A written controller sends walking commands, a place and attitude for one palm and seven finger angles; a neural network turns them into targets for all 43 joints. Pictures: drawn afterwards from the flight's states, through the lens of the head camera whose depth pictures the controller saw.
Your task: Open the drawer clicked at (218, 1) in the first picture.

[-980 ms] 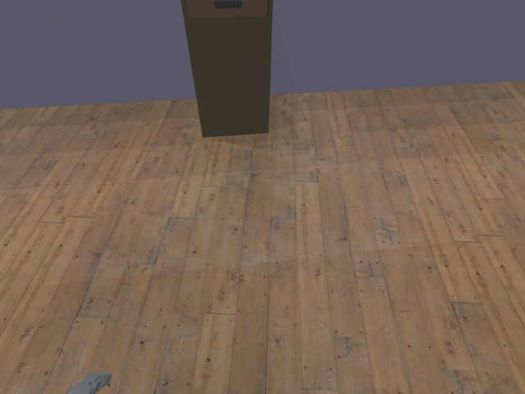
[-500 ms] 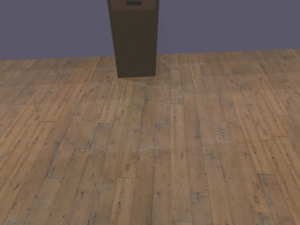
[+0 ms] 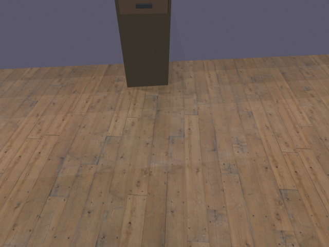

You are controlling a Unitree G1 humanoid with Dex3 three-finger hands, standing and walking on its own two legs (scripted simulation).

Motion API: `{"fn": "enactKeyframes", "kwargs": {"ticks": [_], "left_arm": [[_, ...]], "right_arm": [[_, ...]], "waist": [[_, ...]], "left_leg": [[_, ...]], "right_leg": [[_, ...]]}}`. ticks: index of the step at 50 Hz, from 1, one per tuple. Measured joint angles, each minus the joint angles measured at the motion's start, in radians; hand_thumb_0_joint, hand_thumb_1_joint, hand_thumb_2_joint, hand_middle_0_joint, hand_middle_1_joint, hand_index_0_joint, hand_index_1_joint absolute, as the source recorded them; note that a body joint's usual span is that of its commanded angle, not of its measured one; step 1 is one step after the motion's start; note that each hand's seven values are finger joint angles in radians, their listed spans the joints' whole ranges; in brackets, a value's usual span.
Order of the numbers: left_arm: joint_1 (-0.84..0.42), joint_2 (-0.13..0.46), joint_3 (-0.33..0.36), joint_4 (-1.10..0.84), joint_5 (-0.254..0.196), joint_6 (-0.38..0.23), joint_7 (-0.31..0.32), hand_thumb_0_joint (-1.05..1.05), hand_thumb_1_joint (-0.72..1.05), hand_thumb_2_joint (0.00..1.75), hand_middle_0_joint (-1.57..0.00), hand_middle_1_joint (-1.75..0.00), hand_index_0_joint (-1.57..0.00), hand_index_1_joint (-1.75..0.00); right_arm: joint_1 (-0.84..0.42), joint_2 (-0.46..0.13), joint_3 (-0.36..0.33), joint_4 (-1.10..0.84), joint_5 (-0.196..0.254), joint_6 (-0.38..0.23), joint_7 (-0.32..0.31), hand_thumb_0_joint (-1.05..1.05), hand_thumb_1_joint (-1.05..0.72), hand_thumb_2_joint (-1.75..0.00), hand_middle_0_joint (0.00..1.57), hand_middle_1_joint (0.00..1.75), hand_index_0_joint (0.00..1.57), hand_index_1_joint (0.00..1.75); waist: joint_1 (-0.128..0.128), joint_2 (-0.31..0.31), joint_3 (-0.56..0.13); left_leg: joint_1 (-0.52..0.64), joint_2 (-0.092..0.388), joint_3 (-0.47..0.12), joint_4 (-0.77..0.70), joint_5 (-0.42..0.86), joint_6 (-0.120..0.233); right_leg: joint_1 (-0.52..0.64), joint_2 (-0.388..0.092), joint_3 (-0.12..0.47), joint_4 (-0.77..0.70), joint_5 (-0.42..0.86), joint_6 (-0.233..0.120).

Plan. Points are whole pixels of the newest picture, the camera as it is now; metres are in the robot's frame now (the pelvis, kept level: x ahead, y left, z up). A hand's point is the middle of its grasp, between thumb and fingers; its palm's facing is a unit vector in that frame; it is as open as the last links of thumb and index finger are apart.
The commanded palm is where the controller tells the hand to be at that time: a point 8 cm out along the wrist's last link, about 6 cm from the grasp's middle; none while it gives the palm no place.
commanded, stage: look at it before walking up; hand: left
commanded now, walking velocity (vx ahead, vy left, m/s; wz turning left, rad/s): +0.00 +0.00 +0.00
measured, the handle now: (143, 4) +1.68 +0.26 -0.01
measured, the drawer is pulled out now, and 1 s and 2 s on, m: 0.00 0.00 0.00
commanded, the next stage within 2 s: walk to a spot facing it in 0.46 s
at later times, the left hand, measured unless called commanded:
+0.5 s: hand out of the picture +0.07 +0.25 -0.16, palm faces -0.03 -0.94 -0.33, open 7.3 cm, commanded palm none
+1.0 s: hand out of the picture +0.06 +0.17 -0.20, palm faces +0.00 -0.98 -0.19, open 7.3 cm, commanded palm none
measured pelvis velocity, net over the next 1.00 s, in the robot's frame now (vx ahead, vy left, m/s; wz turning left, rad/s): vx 0.10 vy -0.01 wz -0.03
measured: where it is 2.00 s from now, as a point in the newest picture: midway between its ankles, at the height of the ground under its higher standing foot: (171, 206)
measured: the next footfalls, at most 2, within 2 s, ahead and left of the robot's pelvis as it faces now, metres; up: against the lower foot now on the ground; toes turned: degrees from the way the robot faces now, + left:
left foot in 1.28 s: +0.38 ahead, +0.11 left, +0.00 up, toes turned +3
right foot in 1.86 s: +0.58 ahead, -0.15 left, +0.00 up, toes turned -21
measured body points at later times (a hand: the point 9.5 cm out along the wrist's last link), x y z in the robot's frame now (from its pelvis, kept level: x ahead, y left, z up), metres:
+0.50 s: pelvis +0.00 +0.00 +0.00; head +0.01 +0.00 +0.45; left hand +0.07 +0.30 -0.13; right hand +0.08 -0.30 -0.13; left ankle +0.00 +0.12 -0.74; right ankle +0.00 -0.12 -0.74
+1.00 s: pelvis +0.10 -0.01 -0.03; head +0.11 -0.02 +0.42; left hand +0.06 +0.22 -0.18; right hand +0.04 -0.25 -0.19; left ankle +0.01 +0.12 -0.73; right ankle +0.00 -0.12 -0.74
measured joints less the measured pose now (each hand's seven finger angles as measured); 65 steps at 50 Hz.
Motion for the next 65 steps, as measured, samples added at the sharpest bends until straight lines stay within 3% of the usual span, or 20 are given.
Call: {"fn": "enactKeyframes", "kwargs": {"ticks": [33, 38, 44, 49, 52, 55, 59, 62, 64, 65], "left_arm": [[0.030, -0.013, 0.000, 0.010, 0.003, 0.005, 0.009, 0.01, 0.91, 0.90, -0.20, -0.30, -0.21, -0.30], [0.116, -0.057, 0.004, 0.012, 0.012, 0.018, -0.008, 0.01, 0.91, 0.90, -0.20, -0.30, -0.20, -0.30], [0.217, -0.111, 0.015, 0.021, 0.013, 0.006, -0.018, 0.01, 0.91, 0.90, -0.20, -0.30, -0.20, -0.30], [0.251, -0.160, 0.026, 0.026, 0.015, -0.026, -0.014, 0.01, 0.91, 0.90, -0.20, -0.30, -0.21, -0.30], [0.285, -0.178, 0.032, 0.015, 0.016, -0.072, 0.008, 0.01, 0.91, 0.90, -0.20, -0.30, -0.21, -0.30], [0.346, -0.195, 0.030, 0.023, 0.024, -0.081, 0.029, 0.00, 0.91, 0.90, -0.20, -0.30, -0.21, -0.30], [0.407, -0.216, 0.024, 0.079, 0.026, -0.058, 0.028, 0.00, 0.91, 0.90, -0.20, -0.30, -0.21, -0.30], [0.420, -0.215, 0.029, 0.113, 0.017, -0.050, 0.021, 0.01, 0.91, 0.90, -0.20, -0.30, -0.21, -0.30], [0.427, -0.212, 0.036, 0.127, 0.012, -0.046, 0.018, 0.01, 0.91, 0.90, -0.20, -0.30, -0.21, -0.30], [0.415, -0.206, 0.042, 0.130, 0.006, -0.039, 0.015, 0.01, 0.91, 0.90, -0.20, -0.30, -0.21, -0.30]], "right_arm": [[0.004, 0.014, 0.004, 0.007, -0.005, 0.007, -0.002, 0.01, -0.91, -0.90, 0.20, 0.30, 0.20, 0.30], [0.076, 0.062, 0.004, 0.006, -0.015, 0.016, 0.007, 0.01, -0.91, -0.90, 0.20, 0.30, 0.20, 0.29], [0.172, 0.122, -0.003, 0.011, -0.010, -0.004, 0.006, 0.01, -0.91, -0.90, 0.20, 0.30, 0.20, 0.29], [0.241, 0.147, -0.016, 0.032, -0.004, -0.014, -0.003, 0.01, -0.91, -0.90, 0.20, 0.30, 0.20, 0.30], [0.234, 0.159, -0.017, 0.052, -0.008, 0.005, 0.001, 0.01, -0.91, -0.90, 0.20, 0.30, 0.20, 0.29], [0.175, 0.158, -0.027, 0.028, -0.009, 0.012, 0.008, 0.02, -0.91, -0.90, 0.20, 0.30, 0.20, 0.29], [0.053, 0.153, -0.038, -0.056, -0.001, 0.002, 0.024, 0.02, -0.91, -0.90, 0.20, 0.30, 0.20, 0.29], [-0.019, 0.159, -0.039, -0.116, 0.006, -0.032, 0.028, 0.01, -0.91, -0.90, 0.20, 0.30, 0.20, 0.29], [-0.037, 0.159, -0.038, -0.143, 0.001, -0.062, 0.023, 0.01, -0.91, -0.90, 0.20, 0.30, 0.20, 0.29], [-0.041, 0.163, -0.041, -0.147, -0.006, -0.075, 0.016, 0.01, -0.91, -0.90, 0.20, 0.30, 0.20, 0.29]], "waist": [[0.007, 0.000, -0.013], [0.012, -0.002, -0.057], [0.009, -0.014, -0.052], [-0.001, 0.029, -0.034], [0.030, 0.017, -0.020], [0.061, -0.003, -0.005], [0.051, -0.016, 0.014], [0.034, -0.031, 0.038], [0.018, -0.026, 0.042], [0.012, -0.030, 0.046]], "left_leg": [[-0.003, 0.004, 0.005, 0.008, -0.014, -0.002], [-0.016, 0.013, 0.023, 0.088, -0.111, 0.006], [-0.016, 0.019, 0.047, 0.181, -0.196, 0.000], [-0.052, 0.058, 0.040, 0.321, -0.268, 0.000], [-0.191, 0.049, 0.059, 0.640, -0.312, 0.009], [-0.329, 0.050, 0.086, 0.764, -0.309, 0.011], [-0.446, 0.078, 0.108, 0.578, -0.165, 0.007], [-0.425, 0.064, 0.136, 0.384, -0.027, 0.022], [-0.361, 0.052, 0.149, 0.296, 0.046, 0.046], [-0.362, 0.049, 0.155, 0.338, 0.031, 0.066]], "right_leg": [[-0.001, 0.004, 0.005, -0.001, -0.007, 0.001], [-0.020, 0.013, 0.021, 0.077, -0.100, -0.010], [-0.045, 0.019, 0.044, 0.202, -0.185, -0.015], [-0.020, 0.043, 0.000, 0.231, -0.257, -0.028], [0.037, 0.037, -0.001, 0.183, -0.263, -0.035], [0.110, 0.025, 0.030, 0.098, -0.248, -0.030], [0.205, 0.007, 0.058, -0.014, -0.236, -0.009], [0.264, -0.014, 0.062, -0.028, -0.271, 0.009], [0.242, -0.016, 0.052, 0.116, -0.330, 0.004], [0.186, -0.018, 0.047, 0.282, -0.339, -0.008]]}}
